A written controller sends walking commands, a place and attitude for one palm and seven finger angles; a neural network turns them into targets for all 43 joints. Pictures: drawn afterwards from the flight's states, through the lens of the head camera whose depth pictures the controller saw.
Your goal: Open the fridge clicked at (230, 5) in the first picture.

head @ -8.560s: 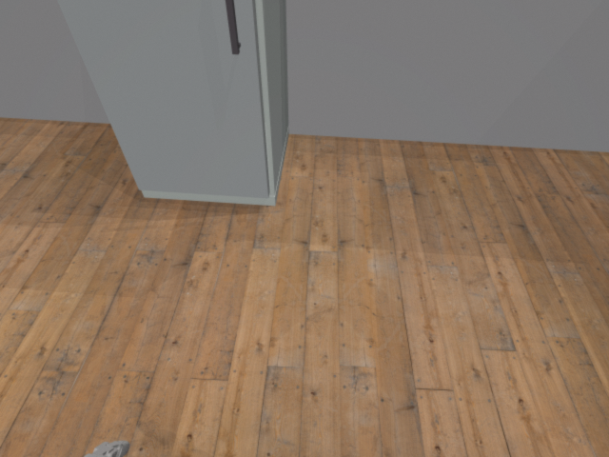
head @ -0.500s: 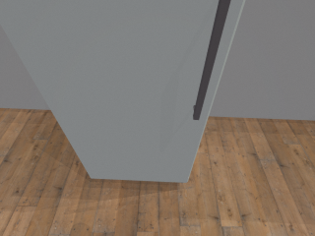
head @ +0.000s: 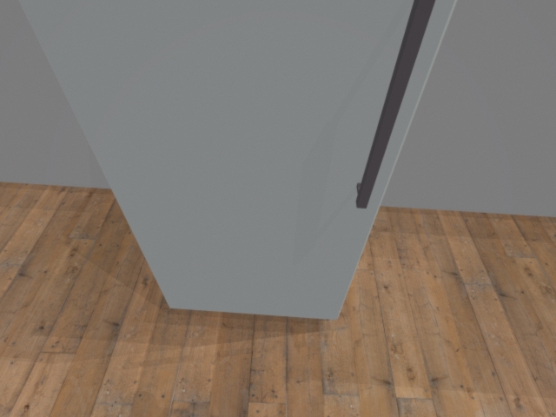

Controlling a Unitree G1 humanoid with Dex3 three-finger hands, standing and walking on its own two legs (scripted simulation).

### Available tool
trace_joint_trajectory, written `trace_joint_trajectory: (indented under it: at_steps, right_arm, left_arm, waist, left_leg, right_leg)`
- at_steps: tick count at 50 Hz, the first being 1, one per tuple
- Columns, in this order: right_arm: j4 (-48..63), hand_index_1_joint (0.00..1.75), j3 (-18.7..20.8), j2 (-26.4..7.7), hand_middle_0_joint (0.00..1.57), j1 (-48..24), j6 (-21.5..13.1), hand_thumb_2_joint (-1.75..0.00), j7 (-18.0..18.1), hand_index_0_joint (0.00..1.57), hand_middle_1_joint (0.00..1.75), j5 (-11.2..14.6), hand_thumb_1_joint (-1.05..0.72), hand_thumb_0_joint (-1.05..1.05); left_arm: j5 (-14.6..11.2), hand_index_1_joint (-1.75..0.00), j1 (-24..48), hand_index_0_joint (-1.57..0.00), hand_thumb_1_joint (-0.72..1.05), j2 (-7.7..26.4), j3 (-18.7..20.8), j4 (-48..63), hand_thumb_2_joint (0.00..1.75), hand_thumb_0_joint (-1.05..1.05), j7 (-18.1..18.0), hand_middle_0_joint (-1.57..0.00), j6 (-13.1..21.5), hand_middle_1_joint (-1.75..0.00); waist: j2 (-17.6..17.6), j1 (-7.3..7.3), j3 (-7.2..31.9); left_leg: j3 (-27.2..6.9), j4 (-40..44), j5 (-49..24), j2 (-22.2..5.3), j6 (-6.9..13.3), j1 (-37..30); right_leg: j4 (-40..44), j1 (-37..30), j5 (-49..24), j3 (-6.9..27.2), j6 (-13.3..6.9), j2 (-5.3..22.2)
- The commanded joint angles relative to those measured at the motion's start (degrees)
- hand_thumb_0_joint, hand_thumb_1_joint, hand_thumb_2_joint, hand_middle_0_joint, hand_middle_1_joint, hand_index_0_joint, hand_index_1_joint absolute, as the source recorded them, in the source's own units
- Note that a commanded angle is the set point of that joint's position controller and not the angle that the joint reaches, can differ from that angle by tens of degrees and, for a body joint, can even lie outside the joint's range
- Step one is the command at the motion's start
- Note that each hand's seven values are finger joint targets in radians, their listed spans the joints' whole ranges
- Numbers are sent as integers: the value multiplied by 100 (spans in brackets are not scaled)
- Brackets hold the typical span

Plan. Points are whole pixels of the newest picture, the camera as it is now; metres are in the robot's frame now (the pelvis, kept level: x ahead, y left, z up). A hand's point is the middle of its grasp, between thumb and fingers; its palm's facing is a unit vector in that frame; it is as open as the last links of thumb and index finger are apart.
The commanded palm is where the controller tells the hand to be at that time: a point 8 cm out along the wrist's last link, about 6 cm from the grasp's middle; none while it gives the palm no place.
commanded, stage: come to a stop and stand still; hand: right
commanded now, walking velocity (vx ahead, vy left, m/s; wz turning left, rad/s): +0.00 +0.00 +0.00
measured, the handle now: (383, 119) +0.54 -0.13 +0.17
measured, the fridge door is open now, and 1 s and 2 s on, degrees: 0 0 0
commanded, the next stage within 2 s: look again from close up in 0.22 s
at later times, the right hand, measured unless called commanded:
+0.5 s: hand out of the picture +0.04 -0.23 -0.17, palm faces +0.04 +0.96 -0.28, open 7.4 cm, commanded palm none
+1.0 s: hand out of the picture -0.02 -0.25 -0.17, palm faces -0.01 +0.96 -0.28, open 7.4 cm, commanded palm none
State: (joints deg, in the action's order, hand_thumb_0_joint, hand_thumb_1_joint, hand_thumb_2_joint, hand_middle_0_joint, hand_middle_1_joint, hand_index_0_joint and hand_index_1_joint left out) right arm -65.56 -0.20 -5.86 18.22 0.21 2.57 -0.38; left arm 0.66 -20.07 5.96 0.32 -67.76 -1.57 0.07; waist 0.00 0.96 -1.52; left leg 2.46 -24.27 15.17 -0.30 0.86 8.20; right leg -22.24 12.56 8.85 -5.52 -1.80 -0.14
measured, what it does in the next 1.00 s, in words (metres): stands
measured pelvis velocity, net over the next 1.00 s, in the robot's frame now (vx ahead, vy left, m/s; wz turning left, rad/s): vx -0.02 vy -0.03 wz -0.02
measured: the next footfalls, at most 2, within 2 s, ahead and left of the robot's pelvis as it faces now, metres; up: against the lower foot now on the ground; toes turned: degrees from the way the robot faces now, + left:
none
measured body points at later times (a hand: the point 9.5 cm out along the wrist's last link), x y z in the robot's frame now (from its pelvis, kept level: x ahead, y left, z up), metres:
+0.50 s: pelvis -0.02 -0.01 -0.01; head -0.04 -0.01 +0.44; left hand +0.09 +0.26 -0.13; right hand +0.04 -0.28 -0.14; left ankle -0.02 +0.11 -0.74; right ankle +0.04 -0.10 -0.74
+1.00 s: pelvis -0.02 -0.03 +0.00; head -0.03 -0.04 +0.45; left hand +0.02 +0.24 -0.14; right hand -0.01 -0.30 -0.15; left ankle -0.02 +0.11 -0.74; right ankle +0.04 -0.10 -0.74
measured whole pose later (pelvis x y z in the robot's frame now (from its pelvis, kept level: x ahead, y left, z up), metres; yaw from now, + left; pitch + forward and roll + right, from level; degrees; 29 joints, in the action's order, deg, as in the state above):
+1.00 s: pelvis -0.02 -0.03 +0.00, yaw -1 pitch -2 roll +1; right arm -59.7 -0.9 -16.1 16.9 0.4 1.4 -1.4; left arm 0.8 -13.2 15.5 0.1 -61.4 0.6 -0.1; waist -0.3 0.1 -1.0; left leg 3.2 -23.3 12.7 -1.6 -1.1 8.6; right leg -22.7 14.1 7.1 -4.9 -4.0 -1.5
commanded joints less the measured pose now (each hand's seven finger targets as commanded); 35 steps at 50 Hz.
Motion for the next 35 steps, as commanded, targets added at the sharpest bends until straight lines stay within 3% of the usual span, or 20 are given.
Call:
trace_joint_trajectory:
  at_steps: [1,2,3,4,5,8,11,13,17,21,26,30,32,35]
  right_arm:
    - [85,30,68,-437,20,463,-93,-90,30,20,30,5,-90,0]
    - [615,30,-3,-1477,20,381,-269,-90,17,20,30,-153,-90,0]
    - [622,30,193,-1102,20,303,-296,-90,37,20,30,-100,-90,0]
    - [677,30,137,-1025,20,314,-326,-90,36,20,30,-61,-90,0]
    - [720,30,152,-921,20,348,-310,-90,33,20,30,-48,-90,0]
    - [888,30,151,-937,20,357,-241,-90,39,20,30,-66,-90,0]
    - [1092,30,200,-1144,20,280,-204,-90,36,20,30,-83,-90,0]
    - [1200,30,210,-1275,20,276,-211,-90,36,20,30,-84,-90,0]
    - [1368,30,220,-1473,20,124,-194,-90,9,20,30,-94,-90,0]
    - [1449,30,231,-1696,20,-122,-164,-90,-36,20,30,-92,-90,0]
    - [1455,30,222,-1880,20,-289,-148,-90,-90,20,30,-99,-90,0]
    - [1390,30,215,-1979,20,-284,-139,-90,-114,20,30,-107,-90,0]
    - [1358,30,207,-2005,20,-285,-152,-90,-118,20,30,-104,-90,0]
    - [1264,30,184,-2034,20,-270,-141,-90,-119,20,30,-95,-90,0]
  left_arm:
    - [-28,-30,-306,-20,90,451,75,142,90,0,-44,-20,65,-30]
    - [51,-30,46,-20,90,1205,64,929,90,0,73,-20,139,-30]
    - [70,-30,-6,-20,90,1089,189,1039,90,0,-1,-20,272,-30]
    - [66,-30,-91,-20,90,962,163,1041,90,0,-34,-20,299,-30]
    - [60,-30,-147,-20,90,881,169,1090,90,0,-52,-20,275,-30]
    - [63,-30,-113,-20,90,834,177,1224,90,0,-35,-20,178,-30]
    - [40,-30,38,-20,90,1064,245,1332,90,0,-22,-20,137,-30]
    - [31,-30,177,-20,90,1173,251,1405,90,0,-9,-20,150,-30]
    - [36,-30,478,-20,90,1446,266,1513,90,0,17,-20,161,-30]
    - [44,-30,810,-20,90,1706,273,1596,90,0,58,-20,143,-30]
    - [52,-30,985,-20,90,1935,265,1619,90,0,104,-20,131,-30]
    - [45,-30,1043,-20,90,2041,261,1578,90,0,133,-20,129,-30]
    - [37,-30,1006,-20,90,2074,250,1536,90,0,143,-20,139,-30]
    - [22,-30,1025,-20,90,2112,237,1429,90,0,149,-20,135,-30]
  waist:
    - [-109,-46,-454]
    - [-283,50,-972]
    - [133,23,103]
    - [196,34,735]
    - [16,39,777]
    - [-458,32,97]
    - [-100,16,-343]
    - [-59,-25,-247]
    - [47,-70,-83]
    - [156,-78,-266]
    - [79,-66,-228]
    - [113,-96,-94]
    - [71,-101,60]
    - [51,-99,20]
  left_leg:
    - [-637,690,103,-586,60,795]
    - [-450,641,-514,-482,128,788]
    - [-627,179,-470,-710,216,482]
    - [-634,104,-915,-726,286,206]
    - [-672,112,-913,-746,318,242]
    - [-760,199,-918,-781,353,535]
    - [-737,169,-559,-656,364,868]
    - [-697,71,-944,-614,323,716]
    - [-665,49,-844,-543,270,600]
    - [-651,244,-72,-528,234,727]
    - [-652,400,328,-539,210,733]
    - [-597,433,335,-545,172,568]
    - [-584,443,193,-574,174,439]
    - [-575,491,224,-594,150,456]
  right_leg:
    - [428,-261,308,787,30,604]
    - [-17,109,-222,883,130,400]
    - [-350,-52,-312,890,66,506]
    - [-560,-254,-664,945,-2,516]
    - [-617,-194,-558,888,-19,521]
    - [-723,233,-219,715,-50,426]
    - [-568,283,-179,737,-77,476]
    - [-561,229,-495,741,-106,530]
    - [-428,128,-607,822,-146,606]
    - [-59,274,249,951,-128,636]
    - [292,291,925,1104,-108,666]
    - [496,344,1209,1190,-94,716]
    - [488,263,1006,1202,-97,732]
    - [574,245,1089,1215,-80,746]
